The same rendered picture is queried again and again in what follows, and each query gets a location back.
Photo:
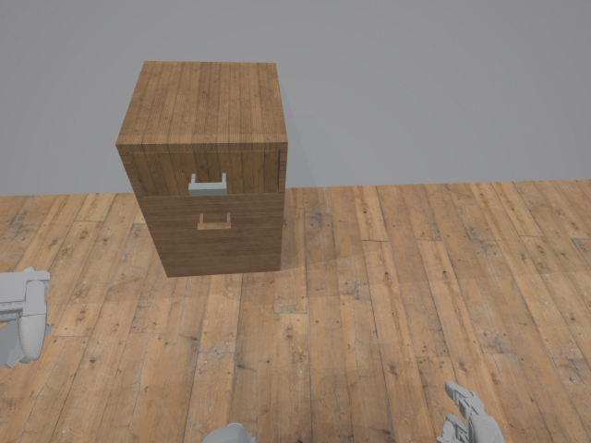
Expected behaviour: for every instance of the right robot hand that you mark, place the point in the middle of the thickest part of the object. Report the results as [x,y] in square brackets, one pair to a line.
[481,428]

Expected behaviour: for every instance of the cabinet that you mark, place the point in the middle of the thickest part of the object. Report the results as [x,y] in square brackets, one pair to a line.
[200,106]

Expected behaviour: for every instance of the drawer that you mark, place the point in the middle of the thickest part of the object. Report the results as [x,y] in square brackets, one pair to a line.
[168,173]

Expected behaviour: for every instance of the handle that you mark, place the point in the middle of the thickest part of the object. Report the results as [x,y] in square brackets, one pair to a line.
[214,228]
[207,189]

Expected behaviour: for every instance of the left robot hand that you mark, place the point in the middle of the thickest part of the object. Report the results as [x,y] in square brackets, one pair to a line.
[22,306]

